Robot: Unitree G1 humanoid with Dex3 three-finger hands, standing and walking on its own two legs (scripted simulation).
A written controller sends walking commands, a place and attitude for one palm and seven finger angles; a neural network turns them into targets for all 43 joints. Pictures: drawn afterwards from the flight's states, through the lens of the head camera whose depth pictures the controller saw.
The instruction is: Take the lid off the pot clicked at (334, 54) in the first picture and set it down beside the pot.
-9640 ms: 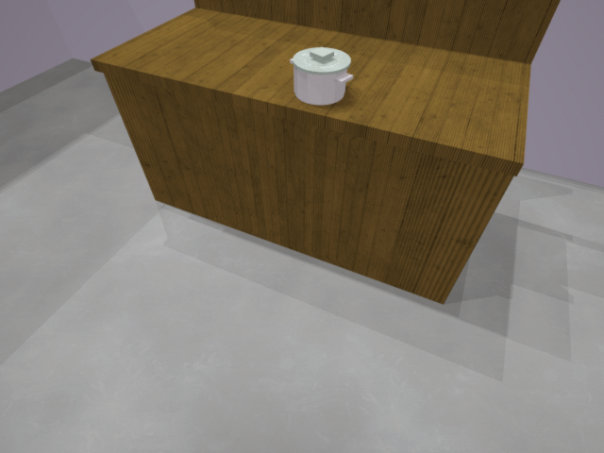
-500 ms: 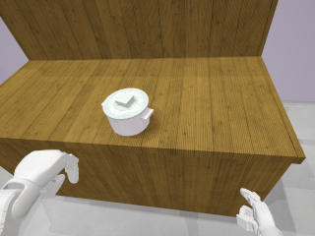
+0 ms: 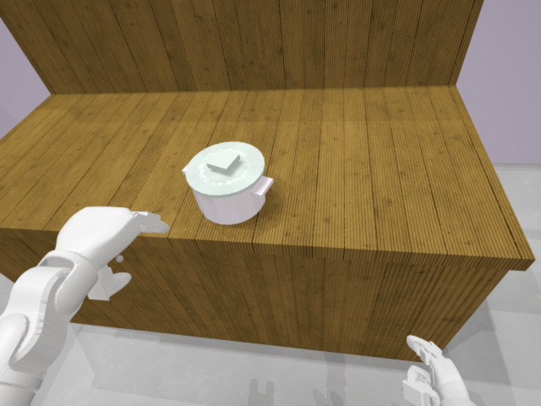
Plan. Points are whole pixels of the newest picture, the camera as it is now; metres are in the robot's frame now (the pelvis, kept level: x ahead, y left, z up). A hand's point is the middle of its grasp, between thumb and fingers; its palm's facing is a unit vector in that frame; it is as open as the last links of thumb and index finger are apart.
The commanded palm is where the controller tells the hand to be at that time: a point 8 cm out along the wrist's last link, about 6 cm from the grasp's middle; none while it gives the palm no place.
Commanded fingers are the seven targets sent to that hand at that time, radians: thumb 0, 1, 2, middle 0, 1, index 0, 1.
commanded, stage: reach forward and open the fingers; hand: left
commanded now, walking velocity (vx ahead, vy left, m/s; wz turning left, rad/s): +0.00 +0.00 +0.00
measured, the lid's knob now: (223, 161) +0.55 +0.16 +0.05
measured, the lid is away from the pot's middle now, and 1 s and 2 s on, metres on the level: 0.00 0.00 0.00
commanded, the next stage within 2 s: move the open hand above the knob in 0.08 s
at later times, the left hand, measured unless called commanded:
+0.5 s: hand (149, 218) +0.35 +0.22 +0.11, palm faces -0.26 -0.03 -0.97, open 10.2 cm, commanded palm +0.34 +0.22 +0.18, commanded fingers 0.00 -0.29 1.38 -0.82 -0.08 -0.82 -0.08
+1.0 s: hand (172, 181) +0.42 +0.21 +0.12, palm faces -0.25 -0.03 -0.97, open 10.2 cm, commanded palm +0.41 +0.20 +0.18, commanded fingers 0.00 -0.29 1.38 -0.82 -0.08 -0.82 -0.08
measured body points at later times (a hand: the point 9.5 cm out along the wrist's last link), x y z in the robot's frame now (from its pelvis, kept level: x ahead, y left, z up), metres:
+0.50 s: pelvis +0.01 -0.01 +0.00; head +0.03 -0.05 +0.45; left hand +0.36 +0.22 +0.16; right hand +0.21 -0.23 -0.11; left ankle +0.03 +0.08 -0.74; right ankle +0.00 -0.13 -0.74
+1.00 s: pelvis +0.03 -0.02 +0.00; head +0.06 -0.06 +0.44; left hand +0.43 +0.20 +0.17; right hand +0.20 -0.26 -0.12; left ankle +0.03 +0.08 -0.74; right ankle +0.00 -0.13 -0.74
